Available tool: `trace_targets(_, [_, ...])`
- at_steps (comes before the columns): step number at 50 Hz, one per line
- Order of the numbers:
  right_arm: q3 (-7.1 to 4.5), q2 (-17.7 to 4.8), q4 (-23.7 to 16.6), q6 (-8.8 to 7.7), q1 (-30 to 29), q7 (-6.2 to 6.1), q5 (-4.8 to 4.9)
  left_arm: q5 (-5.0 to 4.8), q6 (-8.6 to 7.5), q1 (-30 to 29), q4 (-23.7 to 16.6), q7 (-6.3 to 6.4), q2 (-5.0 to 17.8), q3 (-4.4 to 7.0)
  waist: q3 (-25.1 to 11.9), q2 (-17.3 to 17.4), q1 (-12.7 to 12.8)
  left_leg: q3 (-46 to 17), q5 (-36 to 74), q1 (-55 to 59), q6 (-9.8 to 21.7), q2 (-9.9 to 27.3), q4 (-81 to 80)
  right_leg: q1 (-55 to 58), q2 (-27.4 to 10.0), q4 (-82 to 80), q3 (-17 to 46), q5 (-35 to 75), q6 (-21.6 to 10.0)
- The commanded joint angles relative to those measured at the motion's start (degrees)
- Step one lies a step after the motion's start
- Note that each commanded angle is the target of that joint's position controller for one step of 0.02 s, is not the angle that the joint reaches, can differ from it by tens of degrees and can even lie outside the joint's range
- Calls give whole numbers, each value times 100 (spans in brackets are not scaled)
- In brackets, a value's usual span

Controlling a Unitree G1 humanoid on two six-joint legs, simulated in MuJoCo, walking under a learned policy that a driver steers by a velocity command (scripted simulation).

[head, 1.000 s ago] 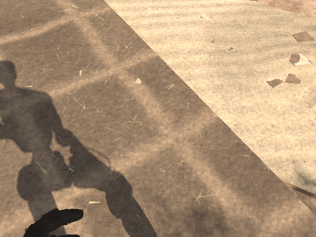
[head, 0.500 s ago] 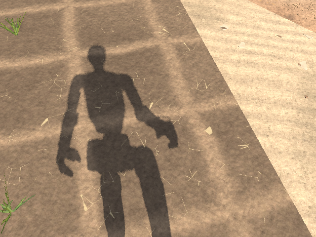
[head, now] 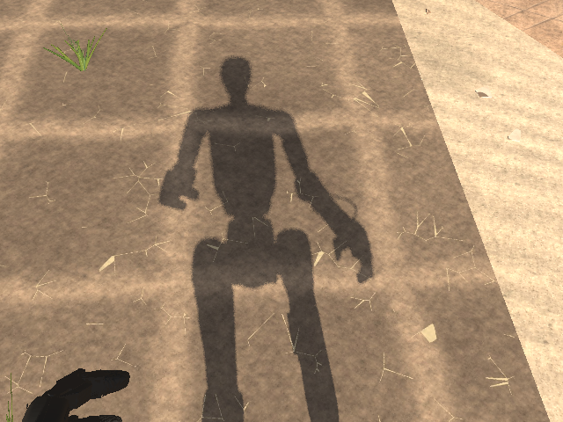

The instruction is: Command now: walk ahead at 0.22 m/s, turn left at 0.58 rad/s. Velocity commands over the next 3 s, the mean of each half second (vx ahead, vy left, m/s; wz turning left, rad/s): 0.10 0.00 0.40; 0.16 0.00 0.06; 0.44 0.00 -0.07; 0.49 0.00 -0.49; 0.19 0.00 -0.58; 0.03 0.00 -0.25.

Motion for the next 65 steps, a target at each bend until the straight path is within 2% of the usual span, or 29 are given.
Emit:
trace_targets(1, [-215, -752, -443, 22, -300, -89, 2, 22, -125, 351, -263, 5, 760, 282, -656, 967, 510, -1130, 2890, -53, 306, 1083, 564, 1216, 147, -429, -133, 118, -234])
trace_targets(2, [-160, -580, -557, 12, -391, -77, -12, 107, -162, 712, -223, 38, 885, 320, -1012, 800, 689, -984, 2670, -220, 92, 768, 1299, 2037, -180, -644, -33, 913, -449])
trace_targets(3, [-41, -249, -722, 4, -277, -73, -132, 200, -145, 1209, -238, 98, 1186, 358, -1765, -104, 780, -448, 567, -1049, -199, 298, 2844, 3526, -1363, -258, 944, 2999, -828])
trace_targets(4, [19, -159, -674, -7, 1092, -18, -21, 222, -24, 1316, -147, 71, 1291, 371, -2606, -1628, 190, -165, -2590, -2435, -482, -244, 4310, 4967, -2808, -215, 2984, 3553, -2076])
trace_targets(5, [-110, -843, -431, 65, 1241, -7, 26, 39, 81, 1032, -283, 69, 952, 337, -2488, -974, 249, -197, -2009, -2734, -656, 330, 4962, 4523, -2721, -442, 3158, 1762, -2067])
trace_targets(6, [-208, -1113, -501, 172, 481, -27, 53, 17, 167, 789, -419, 114, 582, 230, -1725, -537, 486, 78, -1533, -2965, -788, 497, 5133, 3909, -2250, -591, 2188, 866, -1773])
trace_targets(7, [-230, -1100, -554, 286, 129, -79, 40, 53, 264, 542, -418, 136, 477, 168, -1309, -218, 457, 257, -1183, -2937, -851, 660, 5003, 3237, -1914, -779, 1627, 198, -1576])
trace_targets(10, [-147, -649, -697, 438, -20, -111, -6, 135, 352, 288, -290, 169, 615, 188, -587, -532, 306, 604, -762, -2219, -858, 779, 4249, 1745, -1294, -1301, 557, -103, -1513])
trace_targets(15, [21, -346, -770, 332, -275, -64, -116, 20, 383, 259, -90, 154, 749, 248, -1025, -491, 392, 742, -331, -1507, -760, 901, 2587, 2014, -1487, -1241, 153, 788, -1769])
trace_targets(19, [30, -434, -753, 328, -423, 40, -105, -66, 487, 347, 73, 110, 850, 247, -903, -549, 439, 938, 117, -911, -591, 806, 1347, 1963, -1453, -1193, 138, -394, -1655])
trace_targets(21, [29, -400, -647, 306, -281, 81, -150, -130, 512, 360, 183, 87, 708, 172, -787, -484, 271, 1073, 782, -173, -377, 685, 172, 1615, -1266, -920, 10, -940, -1336])
trace_targets(22, [21, -517, -710, 300, -337, 72, -203, -120, 492, 629, 312, 61, 516, 99, -745, -284, 291, 718, 1188, 236, -193, 916, -305, 1319, -1086, -744, -97, -1391, -928])
trace_targets(23, [-27, -922, -826, 303, -363, 18, -275, 48, 454, 786, 271, 8, 212, -8, -907, 769, 526, -533, 2044, 575, 148, 1972, -595, 957, -580, 251, -645, -2158, -430])
trace_targets(24, [14, -905, -832, 289, -853, 33, -325, 64, 431, 882, 241, 25, 100, -24, -715, 1647, 768, -894, 1387, -473, 750, 2400, -751, 1185, -204, 181, -819, -2650, -166])
trace_targets(25, [84, -564, -948, 216, -1217, 75, -320, 90, 453, 663, 307, 64, 448, 42, -481, 1272, 632, -598, 570, -886, 660, 2002, -851, 1618, -248, 221, -701, -2230, -68])
trace_targets(26, [143, -382, -852, 144, -1210, 101, -344, 94, 455, 567, 332, 64, 444, 51, -441, 1205, 649, -301, 150, -890, 351, 1671, -772, 1760, -217, -59, -703, -1699, -66])
trace_targets(29, [161, -393, -704, 43, -1023, 121, -287, 110, 492, 726, 511, 82, 551, 52, -258, 1040, 624, -22, 43, -1007, -22, 1342, -656, 2087, -366, -384, -549, -1036, -51])
trace_targets(34, [158, -393, -622, 68, -825, 87, -248, 50, 412, 740, 809, 44, 504, 39, -244, 348, 532, 229, 842, -635, -72, 1140, -299, 1979, -394, -490, -531, -919, -146])
trace_targets(37, [80, -545, -552, 137, -618, 48, -182, -28, 406, 803, 976, 82, 453, 32, -272, 554, 413, 7, -973, -563, 173, 1174, -601, 1671, -31, 60, -974, -2154, -167])
trace_targets(39, [6, -755, -492, 139, -391, 41, -116, -85, 337, 579, 872, 76, 447, 45, 160, 952, 270, -885, -2150, -519, 583, 1735, -1196, 834, 83, 717, -1050, -2550, -290])
trace_targets(42, [-20, -718, -365, -7, -275, 22, -46, -178, 126, 566, 816, -21, 465, 66, 330, 1196, 328, -1438, -1693, -248, 871, 2206, -1278, 372, -235, 1058, -683, -2734, -660])
trace_targets(45, [13, -535, -471, -55, -862, 58, 5, -192, -2, 1575, 1327, -120, 516, 128, -9, 842, 916, -489, -662, -1090, 473, 1646, -673, 2308, -93, -79, -765, -1750, -847])
trace_targets(46, [88, -256, -625, -88, -1150, 68, -31, -153, -12, 2062, 1492, -107, 802, 212, -41, 271, 1098, 210, -314, -1625, 130, 1146, 278, 2809, -591, -559, 49, -2209, -1002])
trace_targets(47, [126, -45, -836, -191, -1174, 57, -56, -154, -12, 2554, 1608, -94, 1383, 364, -146, -1166, 1090, 1127, -410, -2788, -315, 387, 1997, 3747, -1523, -1271, 1891, -2664, -1555])
trace_targets(48, [53, -360, -835, -292, -1155, 24, 13, -85, -35, 2708, 1527, -86, 1274, 327, -143, -1202, 1256, 711, -1450, -3716, -399, 384, 3268, 4179, -2182, -1693, 3122, -2545, -2055])
trace_targets(50, [16, -422, -662, -427, -870, 85, 116, -86, -82, 2304, 1348, -29, 898, 222, -51, -384, 941, 461, -690, -4312, -209, 852, 4083, 4340, -1976, -1567, 2425, -2365, -1839])
trace_targets(53, [-11, -348, -654, -440, -1069, 186, -17, -60, -12, 2066, 1276, -15, 536, 73, 80, -287, 791, 691, 388, -4047, -195, 1227, 3601, 3836, -1508, -1810, 1194, -1034, -1448])
trace_targets(59, [170, 83, -917, -419, -1908, 317, 7, -73, 103, 2189, 1274, 120, 832, 92, 270, -249, 961, 1220, 1808, -3072, -465, 1043, 1450, 2967, -1020, -2187, -79, 84, -1309])
trace_targets(65, [113, -182, -1084, -475, -2354, 429, 50, -184, 157, 2481, 1429, 130, 931, 166, 439, -317, 855, 1135, 1992, -2649, -144, 890, 467, 3530, -1452, -1968, -172, 664, -1206])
